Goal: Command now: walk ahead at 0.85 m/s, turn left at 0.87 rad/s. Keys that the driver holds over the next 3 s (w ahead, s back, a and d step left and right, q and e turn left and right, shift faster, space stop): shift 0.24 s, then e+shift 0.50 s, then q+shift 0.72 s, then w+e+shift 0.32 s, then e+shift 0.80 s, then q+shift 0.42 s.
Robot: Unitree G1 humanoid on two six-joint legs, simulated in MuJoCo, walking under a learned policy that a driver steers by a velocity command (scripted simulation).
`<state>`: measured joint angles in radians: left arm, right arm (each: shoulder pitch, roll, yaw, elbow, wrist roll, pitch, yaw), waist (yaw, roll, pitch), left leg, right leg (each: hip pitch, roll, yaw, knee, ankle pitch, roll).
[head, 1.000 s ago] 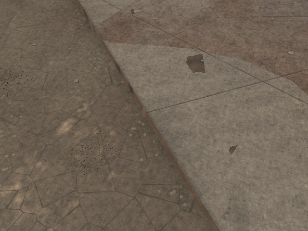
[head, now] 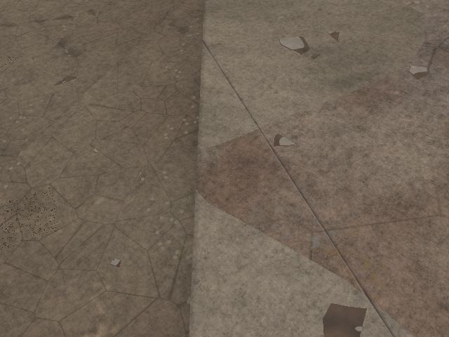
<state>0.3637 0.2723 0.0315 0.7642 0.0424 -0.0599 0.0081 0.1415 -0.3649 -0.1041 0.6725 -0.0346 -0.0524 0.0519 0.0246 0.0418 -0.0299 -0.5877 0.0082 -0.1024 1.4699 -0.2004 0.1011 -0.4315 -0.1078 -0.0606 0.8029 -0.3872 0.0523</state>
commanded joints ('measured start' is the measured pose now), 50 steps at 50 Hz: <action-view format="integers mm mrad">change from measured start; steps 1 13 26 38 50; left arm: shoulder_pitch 39 288 -44 -198 -213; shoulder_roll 18 23 54 54 91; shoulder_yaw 12 16 54 53 26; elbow -2 -19 -22 -161 -151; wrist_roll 2 -69 -21 -31 -24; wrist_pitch -51 12 118 137 93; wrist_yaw -10 20 -6 -58 41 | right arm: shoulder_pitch -57 222 74 96 143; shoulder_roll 65 -133 54 -47 17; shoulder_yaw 38 21 63 11 14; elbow -101 1 18 -14 26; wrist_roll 0 -23 14 10 24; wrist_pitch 34 -18 -8 50 114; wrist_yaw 25 -21 -74 -62 -27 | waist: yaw -5 -21 21 -32 -19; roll -150 155 48 67 -134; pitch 139 -396 -53 -28 -15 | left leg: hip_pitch -270 1023 388 386 70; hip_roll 53 382 248 323 1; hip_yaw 45 -355 107 241 126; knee -122 -766 -1202 -1026 -417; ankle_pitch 33 1543 586 199 -227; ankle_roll -48 111 132 46 -142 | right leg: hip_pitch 170 -96 -110 138 364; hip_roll -145 74 53 83 -192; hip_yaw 200 59 85 -43 55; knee -528 576 376 -200 -445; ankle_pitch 148 -304 106 16 652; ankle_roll -89 -60 -21 -79 -255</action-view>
